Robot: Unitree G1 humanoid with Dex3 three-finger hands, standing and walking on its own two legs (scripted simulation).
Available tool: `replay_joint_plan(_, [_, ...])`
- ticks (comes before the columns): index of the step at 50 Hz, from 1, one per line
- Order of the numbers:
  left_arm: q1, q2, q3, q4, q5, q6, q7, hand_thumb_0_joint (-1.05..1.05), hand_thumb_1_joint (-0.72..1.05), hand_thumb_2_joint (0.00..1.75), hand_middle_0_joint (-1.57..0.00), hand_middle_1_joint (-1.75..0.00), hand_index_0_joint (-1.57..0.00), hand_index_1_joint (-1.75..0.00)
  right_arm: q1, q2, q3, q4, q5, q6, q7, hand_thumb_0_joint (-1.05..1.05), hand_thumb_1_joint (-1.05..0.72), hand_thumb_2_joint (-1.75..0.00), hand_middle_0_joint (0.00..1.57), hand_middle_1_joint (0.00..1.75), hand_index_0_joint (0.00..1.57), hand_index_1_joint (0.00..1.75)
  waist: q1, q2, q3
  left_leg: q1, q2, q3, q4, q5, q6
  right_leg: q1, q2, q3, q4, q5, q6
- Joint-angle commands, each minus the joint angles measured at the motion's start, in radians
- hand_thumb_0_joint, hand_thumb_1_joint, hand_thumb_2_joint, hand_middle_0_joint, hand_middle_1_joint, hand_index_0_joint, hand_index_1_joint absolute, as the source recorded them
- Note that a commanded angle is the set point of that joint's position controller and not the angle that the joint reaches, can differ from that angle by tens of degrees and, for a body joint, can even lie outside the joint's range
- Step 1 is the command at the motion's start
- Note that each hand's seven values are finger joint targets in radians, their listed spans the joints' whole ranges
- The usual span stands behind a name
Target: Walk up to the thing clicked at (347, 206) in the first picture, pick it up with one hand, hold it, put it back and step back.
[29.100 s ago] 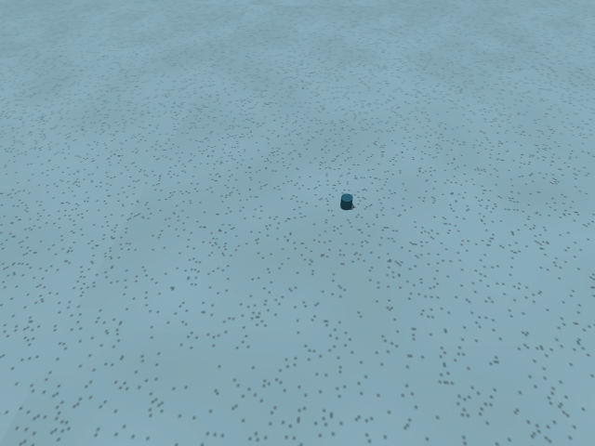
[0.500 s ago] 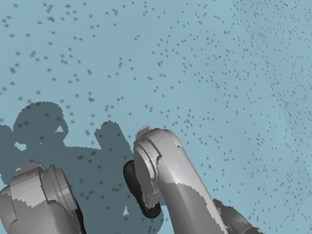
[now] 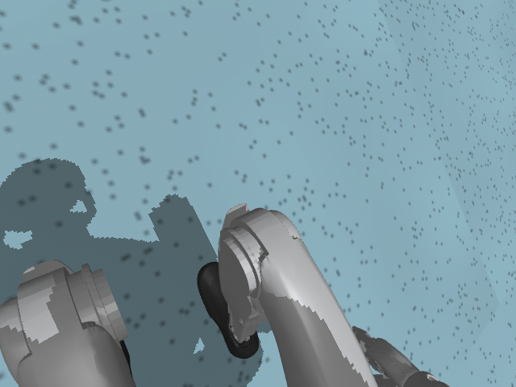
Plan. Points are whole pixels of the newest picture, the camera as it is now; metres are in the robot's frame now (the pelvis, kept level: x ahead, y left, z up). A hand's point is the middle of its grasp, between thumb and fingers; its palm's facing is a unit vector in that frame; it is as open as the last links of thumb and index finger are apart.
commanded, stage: rest palm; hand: left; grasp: from above
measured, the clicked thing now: out of the picture +0.46 +0.35 -0.28
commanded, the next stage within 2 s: close in 0.66 s
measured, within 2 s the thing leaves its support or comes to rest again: neither
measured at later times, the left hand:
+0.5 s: hand out of the picture +0.45 +0.34 -0.25, palm faces -0.41 -0.17 -0.89, open 13.8 cm
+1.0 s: hand out of the picture +0.45 +0.34 -0.25, palm faces -0.41 -0.16 -0.90, open 13.2 cm
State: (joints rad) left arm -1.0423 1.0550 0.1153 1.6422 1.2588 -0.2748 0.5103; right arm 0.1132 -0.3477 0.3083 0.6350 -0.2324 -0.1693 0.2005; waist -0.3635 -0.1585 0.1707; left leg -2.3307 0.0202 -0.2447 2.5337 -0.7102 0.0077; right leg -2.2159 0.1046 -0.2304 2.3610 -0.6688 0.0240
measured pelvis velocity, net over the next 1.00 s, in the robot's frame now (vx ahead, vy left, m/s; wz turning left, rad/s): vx -0.01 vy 0.00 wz -0.02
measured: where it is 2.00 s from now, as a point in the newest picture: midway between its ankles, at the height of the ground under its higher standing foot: (180, 355)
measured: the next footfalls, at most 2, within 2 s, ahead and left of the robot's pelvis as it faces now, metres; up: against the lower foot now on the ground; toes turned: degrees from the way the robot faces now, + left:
none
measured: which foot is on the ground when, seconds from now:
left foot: down 0.00-1.00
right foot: down 0.00-1.00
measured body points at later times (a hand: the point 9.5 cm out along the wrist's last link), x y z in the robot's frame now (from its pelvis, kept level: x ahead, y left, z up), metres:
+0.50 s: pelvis +0.00 +0.00 +0.00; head +0.28 +0.13 +0.32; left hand +0.47 +0.35 -0.20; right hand +0.05 -0.25 -0.05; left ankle +0.07 +0.12 -0.28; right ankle +0.11 -0.10 -0.27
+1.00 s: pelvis -0.01 +0.00 +0.00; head +0.27 +0.15 +0.32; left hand +0.46 +0.34 -0.20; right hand +0.06 -0.24 -0.05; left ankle +0.07 +0.12 -0.28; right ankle +0.11 -0.10 -0.27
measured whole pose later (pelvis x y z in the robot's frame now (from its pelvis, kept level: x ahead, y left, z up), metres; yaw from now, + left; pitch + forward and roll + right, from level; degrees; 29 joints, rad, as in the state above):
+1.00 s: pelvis -0.01 +0.00 +0.00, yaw -1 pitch +26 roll -15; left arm -1.08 1.09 0.07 1.73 1.27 -0.24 0.62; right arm 0.09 -0.36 0.36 0.60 -0.24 -0.23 0.21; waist -0.39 -0.19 0.19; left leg -2.32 0.03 -0.26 2.54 -0.70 0.02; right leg -2.21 0.12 -0.24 2.35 -0.64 0.04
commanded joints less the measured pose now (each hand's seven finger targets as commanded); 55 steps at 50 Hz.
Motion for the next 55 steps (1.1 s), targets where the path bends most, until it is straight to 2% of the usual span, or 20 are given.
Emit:
replay_joint_plan(1, [-0.268,0.212,-0.01,-0.076,0.014,-0.011,0.092,0.0,-0.5,1.0,-0.08,-1.0,-0.07,-1.01,0.187,-0.316,-0.089,0.019,0.003,-0.003,-0.007,0.0,-0.89,-0.9,0.2,0.3,0.2,0.3,-0.055,0.574,-0.621,0.508,0.04,0.052,-0.265,0.212,-0.004,0.298,0.025,-0.071,-0.193,0.243,-0.051])
replay_joint_plan(5, [-0.266,0.189,-0.044,-0.007,0.042,0.016,0.127,0.0,-0.5,0.98,-0.07,-1.01,-0.07,-1.0,0.181,-0.324,-0.084,0.012,0.002,-0.024,0.002,0.0,-0.89,-0.9,0.2,0.3,0.2,0.3,-0.071,0.564,-0.57,0.494,0.038,0.054,-0.266,0.206,-0.002,0.271,0.027,-0.067,-0.187,0.25,-0.049])
replay_joint_plan(9, [-0.296,0.215,-0.03,0.004,0.031,0.042,0.152,0.0,-0.49,0.94,-0.08,-1.01,-0.08,-1.0,0.17,-0.335,-0.078,-0.005,0.004,-0.047,0.005,0.0,-0.9,-0.9,0.2,0.3,0.2,0.3,-0.073,0.536,-0.547,0.458,0.038,0.055,-0.273,0.158,0.004,0.27,0.023,-0.059,-0.204,0.217,-0.045])
replay_joint_plan(11, [-0.315,0.189,-0.056,-0.01,0.017,0.055,0.152,0.0,-0.48,0.95,-0.08,-1.02,-0.09,-1.01,0.154,-0.334,-0.075,-0.011,0.005,-0.057,0.006,0.0,-0.9,-0.9,0.2,0.3,0.2,0.3,-0.073,0.563,-0.572,0.487,0.043,0.054,-0.282,0.159,-0.001,0.276,0.027,-0.059,-0.203,0.22,-0.047])
replay_joint_plan(13, [-0.295,0.251,-0.009,0.001,0.01,0.068,0.158,0.0,-0.47,0.92,-0.08,-1.02,-0.1,-1.01,0.169,-0.349,-0.077,-0.008,0.003,-0.063,0.006,0.0,-0.9,-0.9,0.2,0.3,0.2,0.3,-0.073,0.559,-0.598,0.503,0.044,0.048,-0.284,0.169,-0.002,0.308,0.024,-0.06,-0.201,0.228,-0.045])
replay_joint_plan(17, [-0.339,0.263,0.007,-0.059,-0.009,0.08,0.146,0.0,-0.46,0.91,-0.1,-1.01,-0.11,-1.0,0.179,-0.347,-0.071,-0.008,0.006,-0.071,0.013,0.0,-0.9,-0.9,0.2,0.3,0.2,0.3,-0.072,0.618,-0.665,0.55,0.048,0.042,-0.268,0.251,-0.008,0.332,0.021,-0.058,-0.184,0.287,-0.046])
replay_joint_plan(18, [-0.293,0.249,-0.003,-0.002,-0.01,0.087,0.14,0.0,-0.47,0.91,-0.1,-1.01,-0.11,-1.0,0.181,-0.339,-0.066,-0.007,0.001,-0.071,0.015,0.0,-0.91,-0.91,0.2,0.3,0.2,0.3,-0.083,0.587,-0.631,0.526,0.048,0.048,-0.261,0.238,-0.004,0.349,0.022,-0.054,-0.189,0.285,-0.045])
replay_joint_plan(19, [-0.32,0.278,0.024,-0.059,-0.022,0.085,0.138,0.0,-0.48,0.92,-0.09,-1.01,-0.1,-1.0,0.185,-0.343,-0.067,-0.002,0.007,-0.072,0.015,0.0,-0.9,-0.9,0.2,0.3,0.2,0.3,-0.073,0.599,-0.654,0.527,0.049,0.049,-0.254,0.261,-0.004,0.349,0.024,-0.056,-0.191,0.301,-0.042])
replay_joint_plan(22, [-0.285,0.248,-0.012,-0.026,-0.035,0.09,0.109,0.0,-0.48,0.92,-0.08,-1.02,-0.09,-1.01,0.189,-0.339,-0.061,-0.004,0.004,-0.068,0.014,0.0,-0.9,-0.9,0.2,0.3,0.2,0.3,-0.083,0.579,-0.637,0.507,0.045,0.071,-0.239,0.269,0.004,0.393,0.03,-0.043,-0.21,0.314,-0.041])
replay_joint_plan(24, [-0.292,0.294,0.017,-0.057,-0.045,0.085,0.094,0.0,-0.48,0.92,-0.08,-1.02,-0.09,-1.01,0.203,-0.331,-0.051,0.009,0.006,-0.065,0.014,0.0,-0.9,-0.9,0.2,0.3,0.2,0.3,-0.072,0.584,-0.641,0.489,0.044,0.069,-0.234,0.268,0.005,0.398,0.028,-0.045,-0.214,0.308,-0.041])
replay_joint_plan(26, [-0.241,0.289,0.024,-0.041,-0.06,0.077,0.077,0.0,-0.48,0.94,-0.08,-1.03,-0.09,-1.02,0.201,-0.329,-0.046,0.005,0.009,-0.056,0.012,0.0,-0.9,-0.9,0.2,0.3,0.2,0.3,-0.06,0.566,-0.631,0.475,0.043,0.067,-0.238,0.269,0.006,0.407,0.029,-0.05,-0.22,0.3,-0.042])
replay_joint_plan(32, [-0.21,0.266,-0.004,-0.04,-0.065,0.042,0.048,0.0,-0.46,0.95,-0.08,-1.05,-0.09,-1.03,0.187,-0.327,-0.042,-0.005,0.008,-0.034,0.006,0.0,-0.9,-0.9,0.2,0.3,0.2,0.3,-0.063,0.532,-0.621,0.467,0.046,0.056,-0.244,0.243,0.008,0.414,0.034,-0.058,-0.22,0.281,-0.042])
replay_joint_plan(39, [-0.243,0.261,-0.027,-0.038,-0.033,-0.005,0.094,0.0,-0.41,0.9,-0.1,-1.04,-0.12,-1.01,0.167,-0.342,-0.039,-0.015,0.005,-0.03,-0.005,0.0,-0.89,-0.9,0.2,0.3,0.2,0.3,-0.073,0.525,-0.593,0.465,0.051,0.048,-0.248,0.198,0.007,0.372,0.042,-0.068,-0.219,0.251,-0.044])
replay_joint_plan(42, [-0.258,0.287,-0.012,-0.057,-0.006,0.0,0.124,0.0,-0.38,0.88,-0.13,-1.0,-0.15,-0.98,0.171,-0.341,-0.04,-0.011,0.001,-0.036,-0.006,0.0,-0.89,-0.9,0.2,0.3,0.2,0.3,-0.068,0.562,-0.605,0.501,0.051,0.043,-0.261,0.205,-0.002,0.366,0.039,-0.07,-0.209,0.259,-0.045])
replay_joint_plan(46, [-0.27,0.252,-0.037,-0.023,0.008,0.025,0.148,0.0,-0.33,0.85,-0.15,-0.99,-0.18,-0.96,0.167,-0.346,-0.045,-0.015,-0.002,-0.047,-0.003,0.0,-0.89,-0.9,0.2,0.3,0.2,0.3,-0.084,0.569,-0.567,0.49,0.053,0.043,-0.27,0.193,-0.004,0.336,0.037,-0.071,-0.212,0.254,-0.044])
replay_joint_plan(49, [-0.28,0.232,-0.053,0.0,-0.006,0.048,0.151,0.0,-0.29,0.82,-0.19,-0.97,-0.21,-0.95,0.144,-0.345,-0.051,-0.018,0.002,-0.06,-0.003,0.0,-0.89,-0.9,0.2,0.3,0.2,0.3,-0.084,0.552,-0.54,0.476,0.054,0.036,-0.285,0.149,-0.005,0.301,0.036,-0.073,-0.214,0.22,-0.046])
replay_joint_plan(50, [-0.282,0.266,-0.029,-0.003,-0.002,0.055,0.155,0.0,-0.28,0.81,-0.2,-0.97,-0.22,-0.94,0.155,-0.355,-0.052,-0.011,0.003,-0.061,-0.002,0.0,-0.89,-0.9,0.2,0.3,0.2,0.3,-0.082,0.564,-0.543,0.482,0.055,0.03,-0.291,0.154,-0.008,0.302,0.03,-0.074,-0.211,0.219,-0.046])
replay_joint_plan(52, [-0.294,0.235,-0.041,-0.018,-0.008,0.066,0.144,0.0,-0.25,0.78,-0.22,-0.95,-0.25,-0.92,0.164,-0.352,-0.055,-0.019,0.003,-0.067,0.004,0.0,-0.89,-0.9,0.2,0.3,0.2,0.3,-0.084,0.602,-0.57,0.521,0.054,0.029,-0.295,0.196,-0.013,0.305,0.028,-0.073,-0.197,0.248,-0.048])
replay_joint_plan(53, [-0.286,0.27,-0.014,-0.006,-0.015,0.07,0.146,0.0,-0.23,0.77,-0.24,-0.95,-0.27,-0.91,0.169,-0.354,-0.056,-0.003,0.002,-0.066,0.005,0.0,-0.89,-0.9,0.2,0.3,0.2,0.3,-0.079,0.59,-0.583,0.523,0.057,0.025,-0.287,0.206,-0.013,0.317,0.028,-0.075,-0.197,0.257,-0.046])
replay_joint_plan(55, [-0.289,0.255,-0.023,-0.017,-0.021,0.075,0.138,0.0,-0.21,0.74,-0.25,-0.93,-0.28,-0.89,0.165,-0.351,-0.054,-0.013,0.003,-0.064,0.006,0.0,-0.89,-0.9,0.2,0.3,0.2,0.3,-0.082,0.59,-0.604,0.514,0.054,0.032,-0.279,0.227,-0.009,0.343,0.031,-0.072,-0.202,0.276,-0.045])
